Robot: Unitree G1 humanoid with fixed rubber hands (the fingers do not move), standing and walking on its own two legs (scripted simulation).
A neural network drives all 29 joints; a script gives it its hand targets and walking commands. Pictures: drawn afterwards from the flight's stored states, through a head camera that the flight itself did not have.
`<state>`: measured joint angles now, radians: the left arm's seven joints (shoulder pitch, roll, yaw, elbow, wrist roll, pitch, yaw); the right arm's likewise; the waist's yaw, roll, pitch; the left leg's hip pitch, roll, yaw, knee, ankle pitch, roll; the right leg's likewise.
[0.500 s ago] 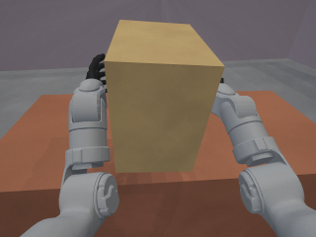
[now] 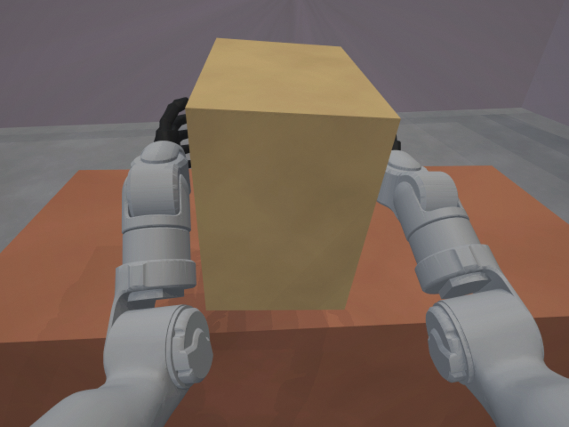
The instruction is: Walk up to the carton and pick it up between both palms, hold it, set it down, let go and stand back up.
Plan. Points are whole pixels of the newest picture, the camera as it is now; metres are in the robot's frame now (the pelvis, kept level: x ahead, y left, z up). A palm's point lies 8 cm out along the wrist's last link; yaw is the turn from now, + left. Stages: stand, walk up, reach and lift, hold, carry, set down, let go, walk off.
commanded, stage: hold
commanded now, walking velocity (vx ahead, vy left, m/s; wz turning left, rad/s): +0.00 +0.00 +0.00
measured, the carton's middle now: (278, 169) +0.40 +0.01 +0.25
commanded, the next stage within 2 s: set down in 2.00 s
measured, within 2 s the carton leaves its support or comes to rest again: neither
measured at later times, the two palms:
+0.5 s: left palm (169, 153) +0.36 +0.15 +0.29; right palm (382, 163) +0.37 -0.13 +0.28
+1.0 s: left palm (164, 150) +0.36 +0.16 +0.30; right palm (381, 160) +0.37 -0.13 +0.28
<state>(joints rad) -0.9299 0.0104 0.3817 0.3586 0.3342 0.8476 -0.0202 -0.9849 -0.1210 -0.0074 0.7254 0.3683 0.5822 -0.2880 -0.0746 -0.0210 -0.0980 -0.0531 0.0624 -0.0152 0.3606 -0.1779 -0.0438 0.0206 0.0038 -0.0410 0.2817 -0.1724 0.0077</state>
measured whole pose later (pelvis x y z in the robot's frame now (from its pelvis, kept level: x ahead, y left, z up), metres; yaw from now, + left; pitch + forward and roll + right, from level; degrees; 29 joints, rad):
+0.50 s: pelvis +0.00 +0.00 +0.00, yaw +0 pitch -7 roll -1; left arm -0.93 0.01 0.38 0.35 0.33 0.86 -0.01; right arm -0.98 -0.12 0.00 0.73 0.37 0.58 -0.28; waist -0.07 -0.02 -0.11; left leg -0.05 0.06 -0.01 0.36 -0.18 -0.04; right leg 0.02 0.00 -0.04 0.28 -0.17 0.01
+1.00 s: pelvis +0.00 +0.00 +0.00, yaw +0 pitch -7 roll -1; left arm -0.94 0.02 0.37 0.34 0.33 0.85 -0.01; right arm -0.99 -0.12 0.00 0.72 0.37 0.56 -0.28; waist -0.07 -0.03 -0.10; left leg -0.06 0.07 -0.02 0.37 -0.18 -0.04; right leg 0.01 0.01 -0.04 0.28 -0.17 0.01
